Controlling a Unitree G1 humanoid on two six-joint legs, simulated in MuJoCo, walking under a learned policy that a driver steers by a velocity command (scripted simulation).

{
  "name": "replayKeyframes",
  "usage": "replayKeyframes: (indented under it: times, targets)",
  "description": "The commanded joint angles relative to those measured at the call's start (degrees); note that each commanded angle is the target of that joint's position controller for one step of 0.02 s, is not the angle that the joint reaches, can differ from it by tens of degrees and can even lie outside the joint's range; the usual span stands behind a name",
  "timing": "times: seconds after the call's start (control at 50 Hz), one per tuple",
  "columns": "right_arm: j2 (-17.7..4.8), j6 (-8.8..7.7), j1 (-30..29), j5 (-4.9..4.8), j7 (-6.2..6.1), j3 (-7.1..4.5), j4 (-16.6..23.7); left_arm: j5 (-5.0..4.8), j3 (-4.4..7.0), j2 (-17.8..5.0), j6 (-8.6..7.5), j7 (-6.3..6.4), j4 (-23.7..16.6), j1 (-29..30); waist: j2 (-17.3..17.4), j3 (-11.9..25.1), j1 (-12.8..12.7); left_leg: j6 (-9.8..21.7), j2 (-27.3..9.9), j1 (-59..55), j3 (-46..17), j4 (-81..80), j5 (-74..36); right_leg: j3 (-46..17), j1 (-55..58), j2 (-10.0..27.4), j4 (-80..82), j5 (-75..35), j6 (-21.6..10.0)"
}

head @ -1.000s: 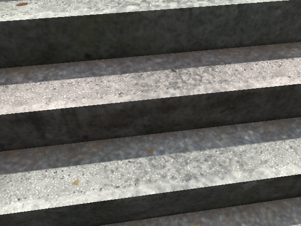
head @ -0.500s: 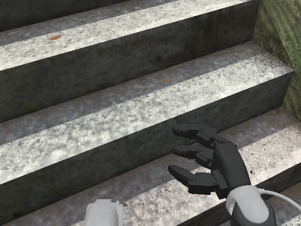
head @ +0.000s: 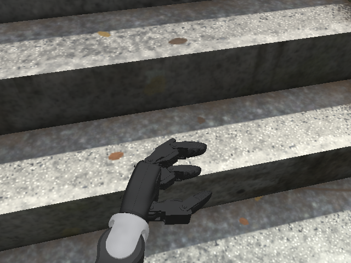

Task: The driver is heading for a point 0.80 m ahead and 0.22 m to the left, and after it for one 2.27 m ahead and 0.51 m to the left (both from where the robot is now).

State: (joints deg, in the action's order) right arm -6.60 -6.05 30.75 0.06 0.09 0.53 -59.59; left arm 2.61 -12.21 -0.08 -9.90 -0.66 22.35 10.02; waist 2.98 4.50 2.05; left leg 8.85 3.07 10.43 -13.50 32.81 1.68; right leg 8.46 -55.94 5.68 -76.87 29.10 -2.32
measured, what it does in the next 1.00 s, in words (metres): climbs, turning left: left foot 0.19 m higher, then right foot 0.19 m higher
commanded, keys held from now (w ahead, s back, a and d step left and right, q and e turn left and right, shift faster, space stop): w+q+shift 0.58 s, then w+shift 0.16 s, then w+e+shift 0.14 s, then e+shift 0.12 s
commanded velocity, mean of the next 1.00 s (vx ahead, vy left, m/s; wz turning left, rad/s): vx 0.97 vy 0.00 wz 0.62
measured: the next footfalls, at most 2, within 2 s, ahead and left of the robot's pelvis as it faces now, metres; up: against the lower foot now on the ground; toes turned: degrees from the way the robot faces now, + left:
left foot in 0.34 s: +0.35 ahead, +0.13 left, +0.19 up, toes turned +15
right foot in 0.74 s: +0.66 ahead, +0.08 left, +0.38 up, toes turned +39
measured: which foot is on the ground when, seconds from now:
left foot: up 0.00-0.32, down 0.34-0.74, up 0.76-1.00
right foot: down 0.00-0.36, up 0.38-0.72, down 0.74-1.00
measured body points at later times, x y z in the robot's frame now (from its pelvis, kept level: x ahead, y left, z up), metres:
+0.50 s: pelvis +0.32 +0.08 +0.27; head +0.29 +0.08 +0.72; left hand +0.47 +0.36 +0.25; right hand +0.43 -0.14 +0.14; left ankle +0.31 +0.12 -0.40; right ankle +0.33 -0.11 -0.12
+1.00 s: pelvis +0.61 +0.21 +0.52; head +0.60 +0.23 +0.97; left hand +0.42 +0.33 +0.36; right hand +0.93 +0.30 +0.58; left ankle +0.61 +0.38 -0.01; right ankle +0.63 +0.06 -0.21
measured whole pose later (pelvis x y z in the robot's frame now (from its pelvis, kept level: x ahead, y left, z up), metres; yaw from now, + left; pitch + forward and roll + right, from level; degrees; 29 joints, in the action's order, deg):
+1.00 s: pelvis +0.61 +0.21 +0.52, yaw +34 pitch +5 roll +0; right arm -4.0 -7.9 -9.5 4.9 2.7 8.3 -22.0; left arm -1.0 -1.0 -9.2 -1.4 1.2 58.2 -31.8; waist -2.7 5.2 -0.4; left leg 2.9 -4.3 64.2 -1.6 95.2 4.7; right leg -5.4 -14.3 -2.3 -32.7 21.6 -3.3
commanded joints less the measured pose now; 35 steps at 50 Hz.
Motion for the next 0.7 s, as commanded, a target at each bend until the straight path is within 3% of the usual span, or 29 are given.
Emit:
replayKeyframes:
  times: [0.02,0.04,0.06,0.08,0.1,0.12,0.16,0.18,0.22,0.24,0.26,0.28,0.3,0.32,0.34,0.36,0.38,0.4,0.42,0.44,0.48,0.52,0.54,0.58,0.62,0.64,0.66,0.68,0.7]
  targets:
    - [-10.38,-5.25,-19.94,3.76,3.24,-3.77,13.73,-0.19,15.88,-30.79,2.20,4.03,12.26,-40.85,-27.75,36.43,-20.75,1.48,4.83,44.02,-5.19,81.31,-4.12,-80.68,78.18,24.21,59.32,10.35,-18.54]
    - [-6.54,-4.74,-30.34,1.99,5.18,-3.07,21.85,-2.52,13.66,-23.41,3.31,4.27,16.78,-34.45,-19.87,17.42,-15.18,2.06,1.99,57.60,-0.86,97.15,2.87,-66.49,67.35,23.82,58.46,11.75,-15.64]
    - [-0.44,-2.48,-35.50,0.66,6.13,-0.45,27.25,-1.73,10.67,-11.33,3.96,3.47,21.69,-30.85,-9.75,4.26,-9.72,3.19,-0.64,65.66,2.86,105.20,8.38,-48.70,55.61,20.95,52.64,6.70,-12.32]
    - [3.11,-0.61,-33.86,0.91,6.65,1.38,29.85,-0.84,9.21,-3.36,4.20,2.65,26.88,-26.44,-4.02,-5.23,-3.76,3.72,-3.16,66.06,4.72,107.23,12.35,-31.00,44.71,16.73,50.13,-4.73,-7.16]
    - [5.38,0.88,-26.44,-0.18,6.99,2.55,29.14,-0.20,8.73,-0.57,4.54,1.83,29.37,-24.06,-1.91,-6.03,1.18,3.99,-5.04,63.45,3.84,109.12,12.11,-20.15,38.04,15.62,51.19,-14.76,-3.11]
    - [7.32,1.67,-23.10,-1.90,7.32,3.66,29.40,-0.01,9.52,-1.14,4.56,0.80,31.09,-22.03,-1.43,-8.89,4.86,3.88,-7.26,62.75,3.49,103.25,13.89,-10.03,34.33,14.38,53.55,-18.65,0.54]
    - [4.93,3.59,-23.65,-3.39,5.29,4.04,30.33,2.49,10.04,-4.37,5.22,-0.06,32.10,-16.76,-2.28,-11.81,8.50,2.12,-4.77,56.68,8.12,100.68,11.85,3.48,22.87,11.22,61.13,-22.66,0.73]
    - [3.87,4.54,-25.50,-2.97,3.98,4.37,32.50,2.21,10.33,-8.62,5.37,-0.13,31.79,-13.69,-3.83,-12.04,10.20,0.62,-5.45,55.92,9.14,97.38,8.98,8.59,21.20,9.48,64.23,-23.63,0.85]
    - [1.26,5.75,-28.90,-2.50,2.44,5.08,35.83,0.79,10.18,-12.05,6.08,-0.02,32.14,-14.35,-5.16,-11.52,11.05,0.64,-6.71,57.65,12.54,84.07,7.07,15.04,23.86,5.69,67.09,-25.84,1.66]
    - [-1.09,6.02,-32.29,-2.06,2.27,4.89,36.28,0.19,10.50,-14.47,6.07,0.78,32.28,-18.05,-2.97,-10.11,8.31,0.37,-5.90,55.99,16.44,77.60,4.73,16.50,27.10,4.82,68.21,-26.82,0.26]
    - [-1.42,5.74,-32.15,-1.65,2.85,5.44,37.14,-0.69,11.98,-21.35,5.61,1.90,32.15,-20.96,-4.86,-4.19,9.57,-0.22,-6.57,38.54,20.25,64.38,7.41,18.53,23.97,4.96,75.08,-30.50,-2.46]
    - [-6.10,4.98,-31.23,-1.36,3.31,3.91,36.13,-1.80,12.05,-25.68,5.24,2.79,32.18,-24.67,-6.83,3.86,11.02,-0.80,-1.17,18.43,24.70,57.14,9.01,17.36,24.18,4.01,69.85,-70.28,-5.33]
    - [-12.36,4.73,-25.08,-0.79,3.58,0.71,33.48,-2.13,13.89,-33.10,3.97,3.23,30.41,-28.65,-8.29,12.95,12.36,-2.19,4.01,7.06,29.40,57.30,17.82,13.73,32.84,8.42,61.88,-109.77,-8.76]
    - [-16.91,4.95,-11.91,1.65,3.16,-2.23,29.60,-1.68,16.18,-39.71,4.90,2.80,27.16,-22.73,-10.89,20.99,17.04,-0.91,4.15,5.57,26.76,55.25,27.30,10.40,48.64,13.65,48.92,-133.21,-10.17]
    - [-20.82,5.18,-7.20,1.67,3.59,-3.91,27.97,-2.99,17.31,-39.79,6.10,2.77,23.27,-18.52,-10.13,21.26,16.97,1.08,5.10,3.88,20.33,35.53,34.55,6.94,54.44,13.77,33.93,-123.51,-9.73]
    - [-23.77,5.54,-8.02,0.67,4.41,-5.39,26.17,-3.26,16.71,-32.91,5.39,2.28,20.95,-17.69,-3.05,15.41,13.12,4.86,3.55,-1.03,5.37,15.40,28.98,1.64,46.25,10.64,17.94,-86.11,-8.09]
    - [-27.80,6.82,-13.73,1.03,3.47,-6.09,25.59,-0.78,14.62,-22.51,3.38,0.39,15.85,-17.35,21.63,9.42,3.20,13.36,-3.79,-3.32,-28.32,-6.26,30.22,-5.74,20.26,-6.74,-11.58,-27.57,-3.34]
    - [-20.29,6.23,-14.16,2.13,2.73,-3.34,25.20,1.09,13.79,-16.62,1.20,-0.74,9.95,-9.10,17.85,8.84,2.23,10.10,-7.87,-2.42,-49.35,-19.15,48.60,-18.63,4.83,-10.84,-37.75,-23.33,-4.55]
    - [-10.94,4.77,-8.71,2.51,2.82,-0.72,21.27,1.57,12.42,-12.21,-0.31,-2.00,5.72,-3.13,11.41,-0.45,2.55,6.57,-7.19,4.19,-45.74,-17.26,49.71,-19.02,-6.02,-10.24,-50.87,-23.36,-7.32]
    - [-7.32,3.88,-4.86,0.90,3.10,0.07,16.87,2.74,9.93,-7.72,-0.84,-3.02,2.83,-2.88,3.94,-6.38,-0.42,3.05,-5.36,6.99,-39.90,-13.16,41.22,-17.87,-14.31,-9.10,-57.27,-21.78,-8.21]
    - [-6.45,3.55,-7.41,0.96,2.94,-0.33,13.72,3.15,5.61,-1.05,-1.37,-3.93,2.24,-10.23,-1.84,-6.90,-6.41,-0.65,-2.24,7.29,-25.16,-7.08,23.85,-16.41,-20.75,-6.46,-61.22,-23.02,-7.50]
    - [-5.57,3.14,-12.31,1.26,2.77,-0.10,14.00,1.21,5.23,-3.39,-1.14,-3.93,2.29,-12.15,-6.56,-6.58,-10.02,-0.46,-0.63,14.65,-19.02,-9.71,18.63,-13.05,-16.71,-5.60,-53.09,-22.84,-5.47]
    - [-4.92,3.12,-12.20,1.54,3.07,0.40,12.66,0.53,5.03,-3.63,-0.38,-3.53,1.76,-9.46,-4.20,-6.74,-9.50,1.56,-1.16,17.62,-18.66,-11.85,18.68,-10.26,-17.70,-7.01,-60.72,-16.81,-4.23]
    - [-4.53,3.17,-8.22,1.18,2.83,0.74,9.69,0.91,2.97,-0.45,-0.45,-2.94,-3.34,0.25,-2.89,-10.25,-7.18,3.36,-1.77,17.58,-17.83,-15.56,20.49,-7.35,-25.83,-5.87,-62.55,-9.39,-3.00]
    - [-6.53,4.35,-6.79,-2.13,0.20,0.53,9.07,1.18,1.12,-1.03,-0.68,-0.84,-10.24,12.57,-5.16,-10.84,-5.22,3.08,-3.38,30.28,-14.64,-26.53,16.08,-3.90,-10.43,-3.09,-31.70,-13.87,-1.35]
    - [-8.30,4.84,-7.53,-2.16,-1.06,0.08,8.66,1.52,0.74,-0.71,0.07,-0.45,-10.00,11.53,-5.01,-4.22,-6.30,3.59,-3.35,36.39,-7.62,-32.64,3.64,3.59,11.07,-3.86,-17.81,-19.54,-0.89]
    - [-10.03,2.88,-6.31,-2.75,-1.79,-0.36,9.04,1.17,3.98,-6.49,-0.15,0.61,-7.65,3.61,0.40,7.01,-9.51,5.32,-3.53,39.26,-5.35,-29.85,-32.64,5.73,39.25,-7.34,-11.98,-21.59,-0.74]
    - [-16.28,2.08,-4.69,-1.35,-1.80,-2.24,8.05,0.88,7.73,-11.97,0.07,2.18,-5.30,-3.17,4.28,17.87,-12.92,5.13,-7.54,26.41,-5.56,-22.93,-67.58,4.38,47.41,-9.86,-10.57,-9.29,-0.75]
    - [-22.90,2.11,-8.52,0.32,-1.98,-4.60,8.33,-0.90,11.77,-19.47,0.49,2.83,-1.47,-16.37,6.81,21.57,-19.88,4.22,-10.43,6.56,-5.02,-7.86,-95.94,-1.47,44.38,-9.73,-0.53,3.94,-0.46]
Keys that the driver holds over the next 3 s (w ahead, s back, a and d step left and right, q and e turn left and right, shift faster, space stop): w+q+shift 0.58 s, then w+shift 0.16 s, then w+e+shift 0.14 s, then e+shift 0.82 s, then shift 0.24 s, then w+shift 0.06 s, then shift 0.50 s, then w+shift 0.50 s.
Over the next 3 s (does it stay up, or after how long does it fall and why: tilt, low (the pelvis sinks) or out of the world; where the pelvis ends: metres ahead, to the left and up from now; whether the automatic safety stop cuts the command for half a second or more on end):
stays up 0.91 0.39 0.71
